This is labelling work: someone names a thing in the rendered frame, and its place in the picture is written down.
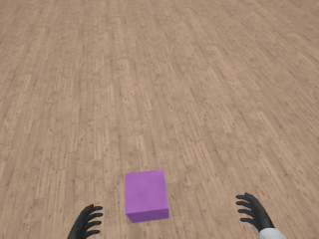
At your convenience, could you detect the carton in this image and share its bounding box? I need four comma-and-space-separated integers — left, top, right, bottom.
125, 169, 169, 223

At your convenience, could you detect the robot right forearm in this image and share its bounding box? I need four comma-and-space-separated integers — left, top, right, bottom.
259, 228, 286, 239

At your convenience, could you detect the robot right hand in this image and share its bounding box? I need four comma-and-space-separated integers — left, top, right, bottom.
235, 192, 275, 233

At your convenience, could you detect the robot left hand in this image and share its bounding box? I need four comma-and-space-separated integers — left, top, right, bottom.
67, 204, 104, 239

